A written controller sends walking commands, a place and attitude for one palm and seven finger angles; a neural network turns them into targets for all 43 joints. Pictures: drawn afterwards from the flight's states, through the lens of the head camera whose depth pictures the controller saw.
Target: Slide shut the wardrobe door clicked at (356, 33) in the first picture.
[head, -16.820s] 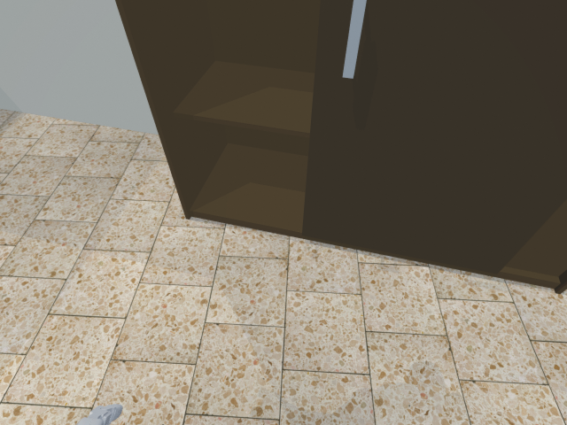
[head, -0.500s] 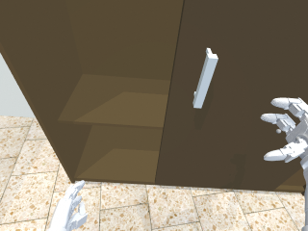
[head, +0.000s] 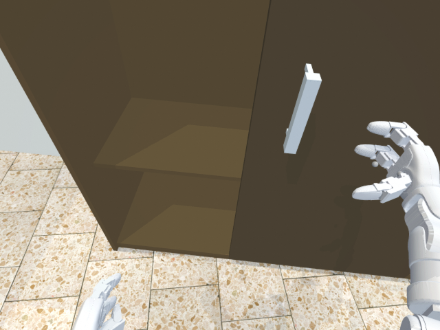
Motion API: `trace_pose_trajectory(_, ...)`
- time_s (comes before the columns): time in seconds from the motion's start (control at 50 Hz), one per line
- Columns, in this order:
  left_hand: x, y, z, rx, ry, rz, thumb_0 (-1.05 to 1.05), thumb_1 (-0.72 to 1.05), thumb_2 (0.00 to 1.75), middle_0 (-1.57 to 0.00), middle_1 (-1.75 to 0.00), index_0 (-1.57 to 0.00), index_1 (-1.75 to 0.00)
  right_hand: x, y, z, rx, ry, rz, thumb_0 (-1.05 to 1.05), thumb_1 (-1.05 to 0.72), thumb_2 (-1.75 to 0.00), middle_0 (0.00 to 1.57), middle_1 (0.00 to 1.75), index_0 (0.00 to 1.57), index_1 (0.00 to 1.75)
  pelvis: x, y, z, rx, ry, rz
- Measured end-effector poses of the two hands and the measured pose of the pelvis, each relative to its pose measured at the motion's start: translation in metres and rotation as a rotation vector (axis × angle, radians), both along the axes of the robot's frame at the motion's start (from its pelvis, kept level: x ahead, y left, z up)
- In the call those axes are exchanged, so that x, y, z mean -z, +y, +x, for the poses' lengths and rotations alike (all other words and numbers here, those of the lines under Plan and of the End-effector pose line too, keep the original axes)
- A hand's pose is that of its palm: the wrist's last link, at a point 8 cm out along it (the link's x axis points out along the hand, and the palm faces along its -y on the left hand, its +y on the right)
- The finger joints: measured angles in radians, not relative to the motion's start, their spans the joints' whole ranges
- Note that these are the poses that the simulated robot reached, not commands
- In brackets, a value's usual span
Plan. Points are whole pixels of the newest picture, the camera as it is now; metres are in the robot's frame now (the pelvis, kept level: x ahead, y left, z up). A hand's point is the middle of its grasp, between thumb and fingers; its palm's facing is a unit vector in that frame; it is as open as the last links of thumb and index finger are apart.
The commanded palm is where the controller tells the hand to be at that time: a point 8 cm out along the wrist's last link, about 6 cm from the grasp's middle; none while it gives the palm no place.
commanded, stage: move the hooked fingers beside the handle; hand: right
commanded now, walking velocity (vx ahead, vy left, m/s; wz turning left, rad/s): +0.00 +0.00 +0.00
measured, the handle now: (298, 110) +0.53 -0.13 +0.14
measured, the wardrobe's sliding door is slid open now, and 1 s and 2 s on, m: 0.54 0.53 0.53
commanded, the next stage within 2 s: none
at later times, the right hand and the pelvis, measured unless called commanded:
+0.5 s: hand (355, 133) +0.44 -0.22 +0.16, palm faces +0.06 +1.00 +0.00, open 13.9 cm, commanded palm +0.42 -0.27 +0.15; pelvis +0.02 +0.00 +0.00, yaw +1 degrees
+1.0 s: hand (346, 121) +0.49 -0.22 +0.15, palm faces +0.06 +1.00 -0.02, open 13.2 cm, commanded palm +0.46 -0.26 +0.15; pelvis +0.01 +0.00 -0.01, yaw +1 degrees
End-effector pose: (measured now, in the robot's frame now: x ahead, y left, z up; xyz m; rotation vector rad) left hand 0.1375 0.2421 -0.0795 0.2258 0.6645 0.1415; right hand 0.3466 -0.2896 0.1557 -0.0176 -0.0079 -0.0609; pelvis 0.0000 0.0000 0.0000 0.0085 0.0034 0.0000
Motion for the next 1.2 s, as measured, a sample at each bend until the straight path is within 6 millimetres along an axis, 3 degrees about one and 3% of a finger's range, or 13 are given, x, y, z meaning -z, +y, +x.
trace_pose_trajectory(0.2,0.007,-0.002,-0.012,-0.020,0.074,-0.002,0.01,0.90,0.89,-0.20,-0.30,-0.20,-0.30,-0.009,0.007,0.033,0.006,-0.029,0.003,-0.01,0.50,-0.30,0.30,1.20,0.30,1.20,-0.001,-0.005,0.009,-0.006,0.022,0.001)
trace_pose_trajectory(0.36,0.013,0.007,-0.028,-0.053,0.161,0.010,0.01,0.90,0.89,-0.20,-0.30,-0.20,-0.30,0.008,0.007,0.056,0.020,0.048,0.007,-0.01,0.50,-0.30,0.30,1.20,0.30,1.20,0.000,-0.005,0.014,-0.010,0.051,0.002)
trace_pose_trajectory(0.5,0.017,0.014,-0.042,-0.078,0.217,0.018,0.01,0.90,0.89,-0.20,-0.30,-0.20,-0.30,-0.006,0.017,0.071,0.002,-0.025,0.019,-0.01,0.50,-0.30,0.30,1.20,0.30,1.20,0.000,-0.004,0.020,-0.013,0.059,0.004)
trace_pose_trajectory(0.68,0.023,0.022,-0.062,-0.107,0.293,0.022,0.01,0.90,0.89,-0.20,-0.30,-0.20,-0.30,0.014,0.019,0.096,0.021,0.081,0.002,-0.01,0.50,-0.30,0.30,1.20,0.30,1.20,0.003,-0.001,0.016,-0.013,0.098,0.005)
trace_pose_trajectory(0.8,0.026,0.025,-0.081,-0.135,0.356,0.030,0.01,0.90,0.89,-0.20,-0.30,-0.20,-0.30,0.001,0.027,0.114,0.010,0.009,0.029,-0.01,0.50,-0.30,0.31,1.21,0.31,1.21,0.004,0.001,0.019,-0.017,0.115,0.006)
trace_pose_trajectory(0.94,0.030,0.027,-0.100,-0.145,0.416,0.025,0.01,0.90,0.89,-0.20,-0.30,-0.20,-0.30,-0.001,0.018,0.118,0.001,0.030,-0.004,-0.01,0.49,-0.30,0.38,1.25,0.42,1.27,0.007,0.001,0.015,-0.012,0.142,0.009)
trace_pose_trajectory(1.2,0.031,0.025,-0.119,-0.154,0.444,0.029,0.01,0.90,0.89,-0.20,-0.30,-0.20,-0.30,0.004,0.019,0.117,0.004,0.018,0.022,-0.01,0.50,-0.30,0.37,1.25,0.38,1.24,0.012,-0.002,0.003,-0.012,0.168,0.015)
